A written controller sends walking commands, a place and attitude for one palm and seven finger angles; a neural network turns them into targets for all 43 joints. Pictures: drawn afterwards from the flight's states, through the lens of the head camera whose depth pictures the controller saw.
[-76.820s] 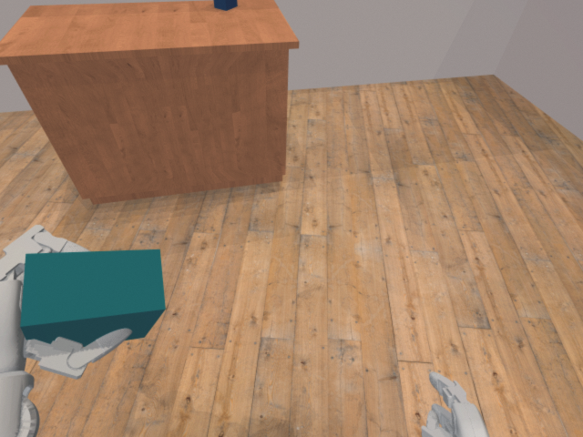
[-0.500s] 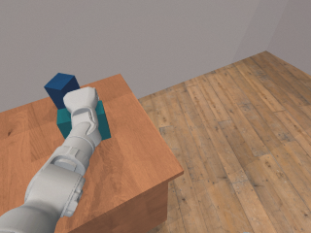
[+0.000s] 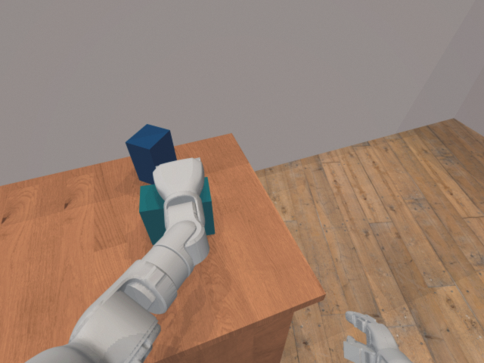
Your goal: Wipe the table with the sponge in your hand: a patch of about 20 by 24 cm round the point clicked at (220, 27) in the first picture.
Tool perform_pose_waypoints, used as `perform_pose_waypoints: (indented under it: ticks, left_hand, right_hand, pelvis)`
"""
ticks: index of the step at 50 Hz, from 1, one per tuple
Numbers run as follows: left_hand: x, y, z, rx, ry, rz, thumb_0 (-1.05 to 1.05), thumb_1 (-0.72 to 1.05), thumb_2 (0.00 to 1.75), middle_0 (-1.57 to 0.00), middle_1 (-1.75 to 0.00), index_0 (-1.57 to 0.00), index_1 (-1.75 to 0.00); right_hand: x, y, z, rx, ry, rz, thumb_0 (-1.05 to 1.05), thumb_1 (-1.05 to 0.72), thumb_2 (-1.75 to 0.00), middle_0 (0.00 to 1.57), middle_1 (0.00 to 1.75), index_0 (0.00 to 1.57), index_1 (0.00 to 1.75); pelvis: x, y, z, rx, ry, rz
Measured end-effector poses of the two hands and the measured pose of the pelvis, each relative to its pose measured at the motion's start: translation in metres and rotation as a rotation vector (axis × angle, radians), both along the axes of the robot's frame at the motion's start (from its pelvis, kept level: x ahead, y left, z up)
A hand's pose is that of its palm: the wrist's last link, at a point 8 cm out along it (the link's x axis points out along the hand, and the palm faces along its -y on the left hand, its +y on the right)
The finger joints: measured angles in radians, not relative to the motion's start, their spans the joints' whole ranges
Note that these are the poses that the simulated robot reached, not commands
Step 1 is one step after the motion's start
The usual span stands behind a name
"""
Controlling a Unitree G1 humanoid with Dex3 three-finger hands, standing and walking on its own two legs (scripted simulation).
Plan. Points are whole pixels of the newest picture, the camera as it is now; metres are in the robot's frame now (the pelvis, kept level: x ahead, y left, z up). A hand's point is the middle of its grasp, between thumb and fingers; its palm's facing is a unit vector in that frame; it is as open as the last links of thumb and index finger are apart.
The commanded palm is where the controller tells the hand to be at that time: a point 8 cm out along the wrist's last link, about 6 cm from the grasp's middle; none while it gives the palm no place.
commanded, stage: wipe back along the third lane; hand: left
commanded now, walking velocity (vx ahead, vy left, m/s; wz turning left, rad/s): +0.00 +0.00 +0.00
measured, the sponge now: (180, 216) +0.38 +0.17 +0.02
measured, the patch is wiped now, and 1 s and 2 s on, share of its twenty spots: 1.00 1.00 1.00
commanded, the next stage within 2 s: slide back across to the middle lane in 0.96 s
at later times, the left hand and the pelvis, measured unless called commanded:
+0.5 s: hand (199, 220) +0.34 +0.11 +0.07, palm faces +0.03 -0.08 -1.00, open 10.1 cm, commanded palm +0.28 +0.10 +0.11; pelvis -0.01 -0.02 +0.00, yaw +0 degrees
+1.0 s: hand (209, 246) +0.29 +0.09 +0.07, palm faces +0.05 -0.09 -0.99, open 10.1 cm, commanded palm +0.23 +0.08 +0.11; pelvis -0.02 -0.06 +0.00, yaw -1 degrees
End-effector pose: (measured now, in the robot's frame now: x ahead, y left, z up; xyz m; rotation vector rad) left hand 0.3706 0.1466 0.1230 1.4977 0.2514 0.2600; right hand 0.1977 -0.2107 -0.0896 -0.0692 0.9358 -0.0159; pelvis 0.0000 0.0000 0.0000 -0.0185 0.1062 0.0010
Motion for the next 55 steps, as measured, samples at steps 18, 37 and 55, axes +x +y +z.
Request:
perform_pose_waypoints:
  ticks: [18,37,55]
  left_hand:
    - [-0.039,-0.023,0.001,-0.012,-0.013,-0.029,-0.01,-0.5,1.03,-0.69,-1.43,-0.72,-1.42]
    - [-0.081,-0.048,0.001,-0.022,-0.02,-0.036,0.0,-0.49,1.03,-0.69,-1.43,-0.72,-1.42]
    - [-0.109,-0.061,-0.001,-0.041,-0.036,-0.068,0.0,-0.49,1.03,-0.67,-1.44,-0.71,-1.42]
  right_hand:
    - [0.035,0.005,0.018,0.052,-0.082,0.096,0.01,-0.91,-0.89,0.2,0.3,0.2,0.3]
    - [0.006,-0.038,0.016,0.07,-0.116,0.05,0.02,-0.91,-0.89,0.2,0.3,0.2,0.3]
    - [0.01,-0.061,0.023,0.079,-0.188,0.032,0.02,-0.91,-0.89,0.2,0.3,0.2,0.3]
  pelvis:
    - [-0.001,-0.013,-0.001,0.009,-0.052,0.012]
    - [-0.02,-0.042,0.0,0.027,-0.104,-0.007]
    - [-0.023,-0.059,0.0,0.032,-0.131,-0.019]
